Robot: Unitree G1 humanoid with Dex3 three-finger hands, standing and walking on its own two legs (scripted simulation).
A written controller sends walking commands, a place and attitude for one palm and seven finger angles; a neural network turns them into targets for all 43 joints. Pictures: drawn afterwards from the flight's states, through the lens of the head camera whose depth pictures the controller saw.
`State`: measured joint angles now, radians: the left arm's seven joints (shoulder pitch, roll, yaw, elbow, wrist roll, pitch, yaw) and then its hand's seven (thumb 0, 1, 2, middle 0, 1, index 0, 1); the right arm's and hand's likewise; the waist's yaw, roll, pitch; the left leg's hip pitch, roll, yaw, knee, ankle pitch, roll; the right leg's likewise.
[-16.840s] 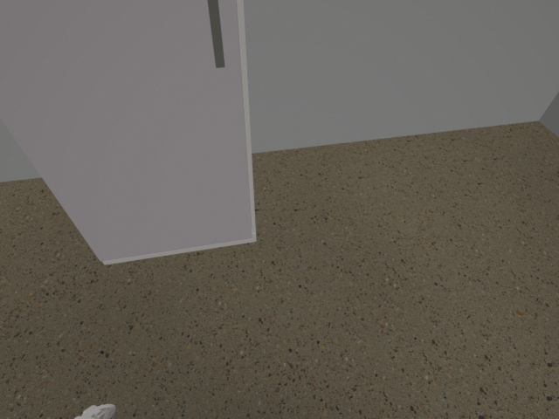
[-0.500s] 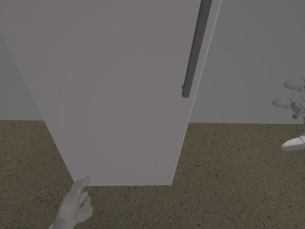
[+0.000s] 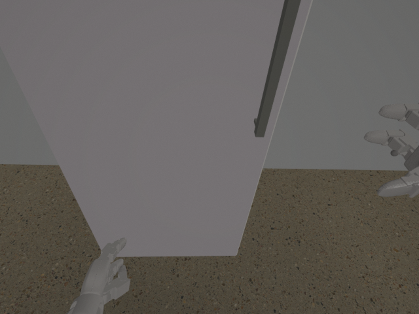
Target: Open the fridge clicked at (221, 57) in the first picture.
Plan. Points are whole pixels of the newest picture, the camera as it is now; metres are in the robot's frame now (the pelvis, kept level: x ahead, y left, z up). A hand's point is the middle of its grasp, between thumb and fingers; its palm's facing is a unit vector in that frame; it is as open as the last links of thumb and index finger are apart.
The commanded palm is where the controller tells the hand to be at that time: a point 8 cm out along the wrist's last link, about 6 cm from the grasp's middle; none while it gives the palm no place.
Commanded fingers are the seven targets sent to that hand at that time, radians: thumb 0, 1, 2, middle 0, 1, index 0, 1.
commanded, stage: move the hooked fingers beside the handle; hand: right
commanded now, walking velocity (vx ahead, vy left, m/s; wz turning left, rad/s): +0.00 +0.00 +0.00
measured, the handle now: (273, 64) +0.53 -0.12 +0.27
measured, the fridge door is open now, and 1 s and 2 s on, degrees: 0 0 0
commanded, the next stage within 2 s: none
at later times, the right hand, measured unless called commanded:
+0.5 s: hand (357, 127) +0.37 -0.24 +0.23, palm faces +0.01 +1.00 -0.04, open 14.0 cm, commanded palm +0.34 -0.29 +0.23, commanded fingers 0.00 0.50 -0.30 0.30 1.20 0.30 1.20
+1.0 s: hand (325, 107) +0.43 -0.21 +0.23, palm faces +0.00 +1.00 -0.01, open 14.0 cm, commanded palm +0.41 -0.26 +0.23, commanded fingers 0.00 0.50 -0.30 0.30 1.20 0.30 1.20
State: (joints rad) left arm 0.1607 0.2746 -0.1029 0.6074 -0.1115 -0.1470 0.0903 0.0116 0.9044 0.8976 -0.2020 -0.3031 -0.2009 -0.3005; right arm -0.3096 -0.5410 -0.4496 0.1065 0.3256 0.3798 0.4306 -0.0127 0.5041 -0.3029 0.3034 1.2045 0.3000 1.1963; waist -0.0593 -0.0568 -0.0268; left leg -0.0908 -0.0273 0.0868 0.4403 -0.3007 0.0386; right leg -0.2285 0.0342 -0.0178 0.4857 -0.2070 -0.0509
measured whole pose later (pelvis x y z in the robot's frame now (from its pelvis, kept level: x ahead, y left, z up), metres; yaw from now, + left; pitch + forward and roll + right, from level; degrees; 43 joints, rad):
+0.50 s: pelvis +0.00 -0.01 +0.00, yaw +1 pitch -1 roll +1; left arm 0.21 0.28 -0.09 0.63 -0.11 -0.11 0.10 0.01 0.90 0.90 -0.20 -0.30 -0.20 -0.30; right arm -0.54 -0.50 -0.35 0.34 0.26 0.33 0.34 -0.01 0.50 -0.30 0.30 1.20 0.30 1.20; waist -0.02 -0.04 -0.02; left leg -0.11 -0.02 0.07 0.42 -0.29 0.03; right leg -0.24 0.04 -0.03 0.46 -0.19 -0.06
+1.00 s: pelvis +0.01 -0.01 +0.00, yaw +2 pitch +1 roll +1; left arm 0.26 0.29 -0.06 0.65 -0.10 -0.08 0.09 0.01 0.91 0.90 -0.20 -0.30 -0.20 -0.30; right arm -0.73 -0.47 -0.30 0.57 0.21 0.28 0.26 -0.01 0.50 -0.30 0.30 1.20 0.30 1.20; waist 0.02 -0.03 -0.03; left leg -0.14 -0.03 0.06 0.41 -0.29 0.03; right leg -0.26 0.03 -0.04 0.45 -0.20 -0.06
